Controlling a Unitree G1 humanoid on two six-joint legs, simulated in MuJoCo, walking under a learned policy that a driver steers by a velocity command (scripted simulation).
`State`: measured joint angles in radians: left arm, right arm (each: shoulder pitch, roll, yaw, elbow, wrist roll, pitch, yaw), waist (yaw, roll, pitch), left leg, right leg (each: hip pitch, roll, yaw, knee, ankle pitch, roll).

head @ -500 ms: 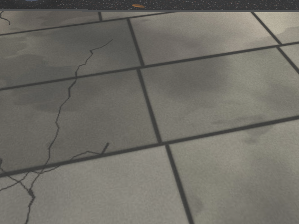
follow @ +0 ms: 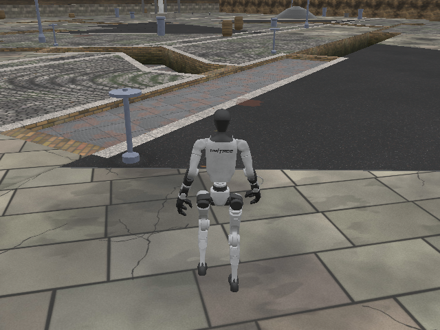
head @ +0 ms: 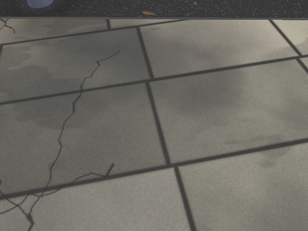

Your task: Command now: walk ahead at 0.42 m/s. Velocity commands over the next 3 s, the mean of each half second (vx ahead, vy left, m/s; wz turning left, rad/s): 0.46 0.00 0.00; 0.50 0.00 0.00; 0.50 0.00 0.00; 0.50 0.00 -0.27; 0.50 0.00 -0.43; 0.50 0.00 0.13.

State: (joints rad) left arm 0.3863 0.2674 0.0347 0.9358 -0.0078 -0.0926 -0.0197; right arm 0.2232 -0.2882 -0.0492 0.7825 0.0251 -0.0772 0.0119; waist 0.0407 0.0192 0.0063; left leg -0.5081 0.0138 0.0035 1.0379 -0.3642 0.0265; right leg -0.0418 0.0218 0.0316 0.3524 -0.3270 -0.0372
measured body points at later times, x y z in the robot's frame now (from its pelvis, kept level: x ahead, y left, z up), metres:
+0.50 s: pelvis +0.26 +0.06 +0.00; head +0.27 +0.06 +0.45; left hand +0.40 +0.33 -0.10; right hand +0.30 -0.22 -0.12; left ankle +0.25 +0.15 -0.74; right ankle +0.35 -0.11 -0.67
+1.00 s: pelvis +0.54 -0.02 +0.00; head +0.56 -0.04 +0.45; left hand +0.60 +0.25 -0.11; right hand +0.66 -0.30 -0.12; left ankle +0.59 +0.15 -0.66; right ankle +0.55 -0.10 -0.74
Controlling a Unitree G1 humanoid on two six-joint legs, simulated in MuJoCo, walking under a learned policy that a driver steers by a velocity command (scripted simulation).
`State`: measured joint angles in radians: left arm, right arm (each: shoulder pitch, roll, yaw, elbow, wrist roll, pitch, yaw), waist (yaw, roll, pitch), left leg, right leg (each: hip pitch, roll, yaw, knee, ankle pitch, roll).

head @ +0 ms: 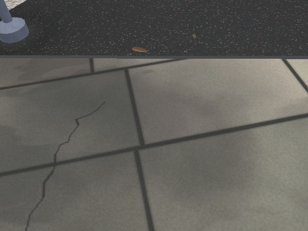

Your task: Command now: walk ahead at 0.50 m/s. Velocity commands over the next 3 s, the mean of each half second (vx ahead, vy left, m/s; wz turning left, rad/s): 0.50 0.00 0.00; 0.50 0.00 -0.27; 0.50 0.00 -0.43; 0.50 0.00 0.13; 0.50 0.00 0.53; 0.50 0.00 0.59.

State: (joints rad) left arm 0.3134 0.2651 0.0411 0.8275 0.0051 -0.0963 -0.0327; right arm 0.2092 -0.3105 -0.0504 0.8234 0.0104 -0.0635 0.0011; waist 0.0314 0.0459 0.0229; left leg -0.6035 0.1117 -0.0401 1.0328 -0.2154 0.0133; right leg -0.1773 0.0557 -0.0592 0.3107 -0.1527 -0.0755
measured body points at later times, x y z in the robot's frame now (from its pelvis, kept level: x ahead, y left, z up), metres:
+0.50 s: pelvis +0.28 +0.06 +0.00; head +0.31 +0.08 +0.44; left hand +0.38 +0.34 -0.13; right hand +0.38 -0.21 -0.12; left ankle +0.32 +0.15 -0.75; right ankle +0.27 -0.10 -0.67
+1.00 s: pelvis +0.57 -0.01 -0.01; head +0.60 -0.03 +0.44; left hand +0.73 +0.24 -0.12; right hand +0.63 -0.30 -0.14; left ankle +0.51 +0.16 -0.66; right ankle +0.61 -0.09 -0.75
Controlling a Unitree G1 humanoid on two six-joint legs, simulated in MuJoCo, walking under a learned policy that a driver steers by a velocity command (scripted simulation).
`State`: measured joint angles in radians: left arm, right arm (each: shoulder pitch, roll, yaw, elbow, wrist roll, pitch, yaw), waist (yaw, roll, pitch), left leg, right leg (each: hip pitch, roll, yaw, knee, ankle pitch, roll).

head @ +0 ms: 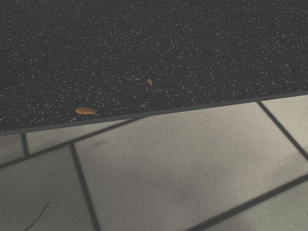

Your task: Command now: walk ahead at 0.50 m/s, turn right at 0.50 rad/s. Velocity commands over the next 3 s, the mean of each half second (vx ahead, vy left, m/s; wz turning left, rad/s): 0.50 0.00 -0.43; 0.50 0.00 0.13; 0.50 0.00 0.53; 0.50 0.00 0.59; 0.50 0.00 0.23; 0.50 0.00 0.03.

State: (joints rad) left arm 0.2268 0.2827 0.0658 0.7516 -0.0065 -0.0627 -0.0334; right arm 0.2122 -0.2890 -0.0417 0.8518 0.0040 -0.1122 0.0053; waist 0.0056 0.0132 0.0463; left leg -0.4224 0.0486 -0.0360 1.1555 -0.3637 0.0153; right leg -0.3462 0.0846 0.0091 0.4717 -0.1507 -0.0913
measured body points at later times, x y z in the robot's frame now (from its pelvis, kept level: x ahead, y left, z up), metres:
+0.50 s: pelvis +0.29 +0.04 +0.00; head +0.31 +0.05 +0.45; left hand +0.43 +0.29 -0.12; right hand +0.35 -0.25 -0.10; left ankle +0.35 +0.13 -0.74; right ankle +0.18 -0.07 -0.65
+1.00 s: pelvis +0.53 -0.07 +0.00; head +0.56 -0.08 +0.45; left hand +0.71 +0.17 -0.09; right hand +0.55 -0.36 -0.13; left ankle +0.49 +0.09 -0.65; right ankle +0.55 -0.18 -0.74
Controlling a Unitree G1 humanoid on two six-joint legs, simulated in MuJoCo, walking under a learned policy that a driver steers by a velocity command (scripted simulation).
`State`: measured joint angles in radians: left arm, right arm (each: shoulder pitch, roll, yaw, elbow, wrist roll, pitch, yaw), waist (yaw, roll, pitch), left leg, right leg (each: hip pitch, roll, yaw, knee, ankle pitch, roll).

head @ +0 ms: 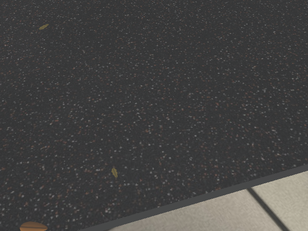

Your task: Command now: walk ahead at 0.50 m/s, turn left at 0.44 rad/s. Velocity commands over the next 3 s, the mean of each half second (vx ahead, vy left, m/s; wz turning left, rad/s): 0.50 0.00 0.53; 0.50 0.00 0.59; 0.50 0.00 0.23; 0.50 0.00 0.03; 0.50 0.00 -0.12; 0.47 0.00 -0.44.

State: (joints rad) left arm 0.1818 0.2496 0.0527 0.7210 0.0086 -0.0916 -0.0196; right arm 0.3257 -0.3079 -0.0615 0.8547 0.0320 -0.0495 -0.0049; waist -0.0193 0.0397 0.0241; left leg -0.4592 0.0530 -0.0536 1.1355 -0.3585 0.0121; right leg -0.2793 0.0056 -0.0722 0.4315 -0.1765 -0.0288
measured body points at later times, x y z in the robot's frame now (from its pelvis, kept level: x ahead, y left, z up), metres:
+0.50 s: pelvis +0.25 +0.09 -0.01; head +0.29 +0.11 +0.44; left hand +0.28 +0.39 -0.13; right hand +0.46 -0.14 -0.11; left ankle +0.29 +0.17 -0.74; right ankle +0.21 -0.10 -0.65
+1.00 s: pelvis +0.54 +0.14 -0.01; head +0.56 +0.15 +0.44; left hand +0.51 +0.45 -0.10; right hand +0.77 -0.05 -0.12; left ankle +0.40 +0.20 -0.65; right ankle +0.63 +0.07 -0.74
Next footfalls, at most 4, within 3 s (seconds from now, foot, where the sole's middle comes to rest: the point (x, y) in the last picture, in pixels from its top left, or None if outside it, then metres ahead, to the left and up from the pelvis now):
0.36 left None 0.33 0.18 -0.78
0.86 right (142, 190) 0.67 0.10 -0.78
1.36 left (62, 183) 0.72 0.47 -0.78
1.88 right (72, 119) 1.11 0.49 -0.78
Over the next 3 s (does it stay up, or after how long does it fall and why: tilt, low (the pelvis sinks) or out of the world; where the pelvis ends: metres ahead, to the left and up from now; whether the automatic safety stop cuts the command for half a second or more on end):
stays up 1.39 0.81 -0.02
